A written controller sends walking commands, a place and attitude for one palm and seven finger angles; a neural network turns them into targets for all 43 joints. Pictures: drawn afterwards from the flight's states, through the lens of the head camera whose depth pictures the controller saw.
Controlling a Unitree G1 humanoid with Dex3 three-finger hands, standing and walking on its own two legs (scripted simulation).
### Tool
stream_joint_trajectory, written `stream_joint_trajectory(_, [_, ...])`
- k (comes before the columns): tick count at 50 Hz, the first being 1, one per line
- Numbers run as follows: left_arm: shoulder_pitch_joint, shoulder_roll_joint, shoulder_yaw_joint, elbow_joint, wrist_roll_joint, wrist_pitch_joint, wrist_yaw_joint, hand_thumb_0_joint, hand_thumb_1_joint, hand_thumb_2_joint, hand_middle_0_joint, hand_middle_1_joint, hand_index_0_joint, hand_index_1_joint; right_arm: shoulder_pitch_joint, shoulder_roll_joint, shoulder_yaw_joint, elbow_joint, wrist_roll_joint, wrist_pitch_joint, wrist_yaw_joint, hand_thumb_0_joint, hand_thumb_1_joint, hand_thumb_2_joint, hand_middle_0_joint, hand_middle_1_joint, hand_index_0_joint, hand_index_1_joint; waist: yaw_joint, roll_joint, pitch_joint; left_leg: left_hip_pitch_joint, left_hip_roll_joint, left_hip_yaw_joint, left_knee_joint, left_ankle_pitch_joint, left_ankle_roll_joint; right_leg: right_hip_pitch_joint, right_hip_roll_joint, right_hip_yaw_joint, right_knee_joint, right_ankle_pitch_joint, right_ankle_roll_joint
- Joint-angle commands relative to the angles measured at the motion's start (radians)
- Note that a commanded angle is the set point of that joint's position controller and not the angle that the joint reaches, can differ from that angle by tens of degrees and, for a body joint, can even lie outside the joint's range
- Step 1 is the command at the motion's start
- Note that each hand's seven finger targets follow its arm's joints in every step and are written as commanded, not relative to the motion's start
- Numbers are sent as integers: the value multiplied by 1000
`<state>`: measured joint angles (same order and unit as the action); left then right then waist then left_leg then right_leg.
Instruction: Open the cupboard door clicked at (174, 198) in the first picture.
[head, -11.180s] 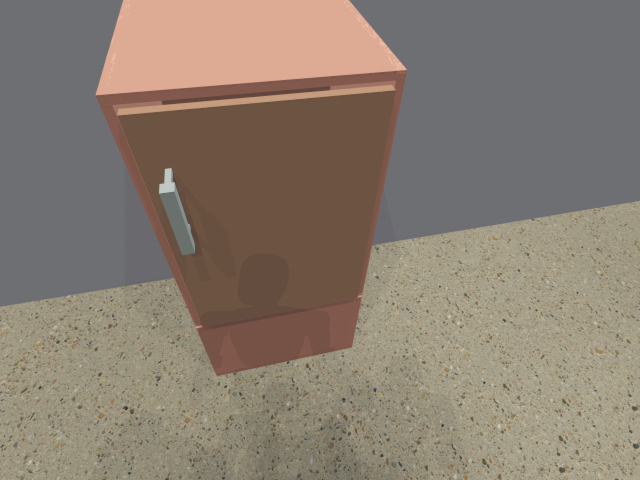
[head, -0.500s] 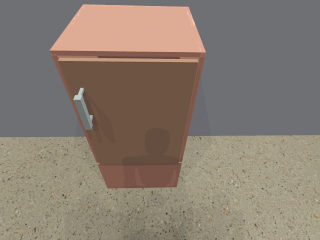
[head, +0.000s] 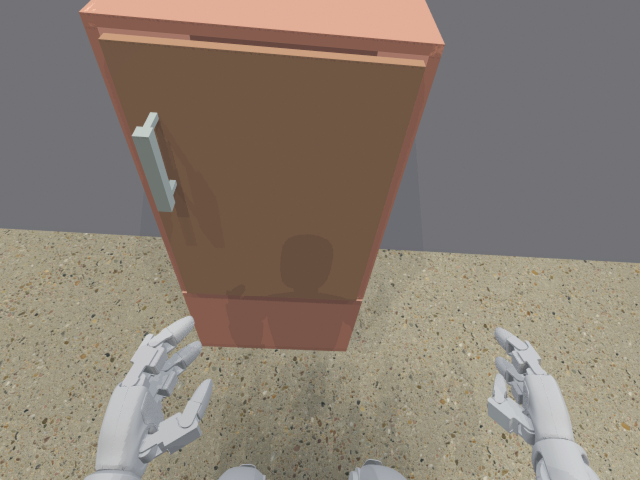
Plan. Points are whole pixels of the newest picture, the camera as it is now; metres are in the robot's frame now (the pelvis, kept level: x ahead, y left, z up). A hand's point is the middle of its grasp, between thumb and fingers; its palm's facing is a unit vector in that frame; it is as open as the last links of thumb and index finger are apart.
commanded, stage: raise the hand with hooked fingers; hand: left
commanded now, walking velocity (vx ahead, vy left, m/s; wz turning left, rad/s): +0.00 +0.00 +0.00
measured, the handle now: (159, 163) +0.52 +0.29 +0.07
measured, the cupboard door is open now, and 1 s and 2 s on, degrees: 0 0 0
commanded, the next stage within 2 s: move the hooked fingers beside the handle in 1.66 s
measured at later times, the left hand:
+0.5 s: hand (114, 356) +0.23 +0.24 +0.06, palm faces +0.16 -0.98 -0.08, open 11.7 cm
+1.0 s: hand (83, 307) +0.27 +0.29 +0.07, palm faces +0.09 -0.99 -0.06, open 13.9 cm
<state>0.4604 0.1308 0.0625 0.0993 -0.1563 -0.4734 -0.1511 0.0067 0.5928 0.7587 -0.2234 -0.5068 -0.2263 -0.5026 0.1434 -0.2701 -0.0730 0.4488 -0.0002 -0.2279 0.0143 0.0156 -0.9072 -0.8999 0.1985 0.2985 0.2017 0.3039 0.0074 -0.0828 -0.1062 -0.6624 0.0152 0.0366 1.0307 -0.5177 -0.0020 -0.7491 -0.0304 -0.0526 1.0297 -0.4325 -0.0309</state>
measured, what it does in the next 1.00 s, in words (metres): stands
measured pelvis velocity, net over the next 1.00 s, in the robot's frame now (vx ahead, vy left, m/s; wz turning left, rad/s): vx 0.01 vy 0.02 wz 0.03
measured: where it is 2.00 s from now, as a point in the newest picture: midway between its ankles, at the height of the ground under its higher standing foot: outside the picture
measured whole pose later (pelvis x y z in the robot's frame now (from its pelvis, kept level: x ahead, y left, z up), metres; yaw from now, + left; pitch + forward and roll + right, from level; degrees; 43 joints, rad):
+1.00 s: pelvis +0.01 +0.02 +0.01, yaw +2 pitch +10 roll -2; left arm 0.09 0.37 0.36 0.27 -0.32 -0.24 -0.39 -0.01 -0.48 0.31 -0.29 -1.19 -0.30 -1.18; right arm 0.27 -0.25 0.06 0.52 0.04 -0.19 -0.06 0.01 -0.90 -0.90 0.20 0.30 0.21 0.30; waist 0.01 0.02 -0.10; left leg -0.65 0.01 -0.01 0.97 -0.50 0.02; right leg -0.69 -0.03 -0.09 0.89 -0.39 0.00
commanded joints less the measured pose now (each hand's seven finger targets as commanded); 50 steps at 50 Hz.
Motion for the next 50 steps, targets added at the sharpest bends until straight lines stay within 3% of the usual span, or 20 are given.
stream_joint_trajectory(1, [-41,179,148,-448,-31,-103,54,0,363,670,-238,-645,-238,-645,7,-64,-13,-149,-3,1,-11,0,-900,-900,200,300,200,300,39,191,-227,-96,-43,-19,-78,262,12,147,32,55,-61,221,-13])
stream_joint_trajectory(2, [-68,182,152,-518,-36,-137,58,0,340,660,-240,-660,-240,-660,26,-61,-16,-143,-3,2,-17,0,-900,-900,200,300,200,300,20,213,-277,-67,-33,-29,-48,287,18,131,33,58,-57,243,-8])
stream_joint_trajectory(5, [-162,152,83,-568,-62,-225,12,0,270,630,-245,-705,-245,-705,48,-67,1,-83,0,-22,-34,0,-900,-900,200,300,200,300,-57,214,-249,-70,-19,-56,17,275,23,23,38,57,-58,202,1])
stream_joint_trajectory(6, [-213,147,47,-556,-72,-230,-29,0,247,620,-247,-720,-247,-720,48,-81,13,-71,-3,-31,-40,0,-900,-900,200,300,200,300,-89,191,-210,-85,-15,-72,35,253,27,-20,45,53,-54,173,-2])
stream_joint_trajectory(8, [-213,154,34,-478,-84,-212,-98,0,200,600,-250,-750,-250,-750,56,-97,15,-45,7,-52,-53,0,-900,-900,200,300,200,300,-112,142,-213,-114,-8,-81,43,193,30,-31,44,44,-70,102,6])
stream_joint_trajectory(10, [-165,187,72,-348,-103,-117,-164,0,153,580,-253,-780,-253,-780,60,-109,19,-43,23,-56,-67,0,-900,-900,200,300,200,300,-101,68,-213,-175,-12,-79,34,138,31,17,40,57,-107,29,17])
stream_joint_trajectory(11, [-123,221,117,-243,-113,-46,-197,0,130,570,-255,-795,-255,-795,48,-113,22,-39,32,-51,-75,0,-900,-900,200,300,200,300,-76,80,-189,-196,-17,-76,24,141,30,45,38,65,-121,24,11])
stream_joint_trajectory(13, [-60,265,197,-226,-135,88,-228,0,83,550,-258,-825,-258,-825,28,-115,19,-73,51,-31,-81,0,-900,-900,200,300,200,300,-17,70,-264,-185,-32,-61,-29,165,27,142,21,64,-148,32,20])
stream_joint_trajectory(16, [11,308,336,-267,-193,225,-195,0,13,520,-263,-870,-263,-870,-19,-86,18,-120,54,-1,-86,0,-900,-900,200,300,200,300,64,28,-363,-131,-40,-62,-88,280,19,316,15,51,-149,167,20])
stream_joint_trajectory(18, [14,281,365,-359,-216,213,-129,0,-33,500,-267,-900,-267,-900,-2,-56,21,-116,49,0,-85,0,-900,-900,200,300,200,300,74,66,-369,-85,-33,-63,-118,351,11,326,19,18,-133,286,19])
stream_joint_trajectory(21, [-31,254,337,-398,-196,122,-39,0,-103,470,-272,-945,-272,-945,15,-46,23,-87,34,-12,-78,0,-900,-900,200,300,200,300,53,82,-250,-63,-21,-74,-141,390,3,251,37,-17,-116,308,6])
stream_joint_trajectory(23, [-80,245,296,-367,-150,54,-21,0,-150,450,-275,-975,-275,-975,56,-62,20,-60,24,-17,-71,0,-900,-900,200,300,200,300,14,126,-199,-59,-17,-68,-140,358,4,168,35,-24,-113,243,9])
stream_joint_trajectory(27, [-189,230,203,-250,-125,-6,-98,0,-243,410,-282,-1035,-282,-1035,90,-114,21,-39,28,-34,-71,0,-900,-900,200,300,200,300,-51,125,-131,-80,-17,-74,-129,215,9,61,35,-18,-138,79,10])
stream_joint_trajectory(29, [-208,283,239,-223,-142,9,-150,0,-290,390,-285,-1065,-285,-1065,99,-135,18,-49,40,-41,-82,0,-900,-900,200,300,200,300,-43,112,-174,-72,-21,-71,-147,175,13,99,31,-3,-170,33,12])
stream_joint_trajectory(32, [-268,364,309,-253,-174,50,-195,0,-360,360,-290,-1110,-290,-1110,95,-141,22,-61,50,-42,-94,0,-900,-900,200,300,200,300,-16,181,-234,-15,-24,-70,-178,216,13,175,31,3,-185,75,7])
stream_joint_trajectory(36, [-328,435,408,-293,-205,62,-158,0,-453,320,-297,-1170,-297,-1170,97,-123,38,-61,41,-38,-100,0,-900,-900,200,300,200,300,17,222,-258,46,-19,-81,-205,335,0,234,42,-18,-172,183,-3])
stream_joint_trajectory(40, [-346,365,365,-172,-195,80,-135,0,-500,300,-300,-1200,-300,-1200,100,-124,45,-49,42,-30,-86,0,-900,-900,200,300,200,300,-4,222,-158,54,-14,-83,-230,328,-11,183,44,-35,-190,180,1])
stream_joint_trajectory(42, [-382,347,332,-86,-187,117,-164,0,-500,300,-300,-1200,-300,-1200,114,-136,47,-51,45,-19,-84,0,-900,-900,200,300,200,300,-25,166,-128,42,-13,-83,-237,300,-7,177,48,-35,-206,174,6])
stream_joint_trajectory(46, [-487,410,350,3,-185,183,-240,0,-500,300,-300,-1200,-300,-1200,118,-157,49,-60,50,-10,-97,0,-900,-900,200,300,200,300,-27,128,-140,32,-18,-75,-246,285,3,221,45,-19,-235,188,4])
stream_joint_trajectory(50, [-613,492,426,-36,-201,161,-262,0,-500,300,-300,-1200,-300,-1200,111,-149,53,-54,45,-15,-108,0,-900,-900,200,300,200,300,-12,154,-221,83,-18,-73,-253,328,5,269,42,-7,-246,219,6])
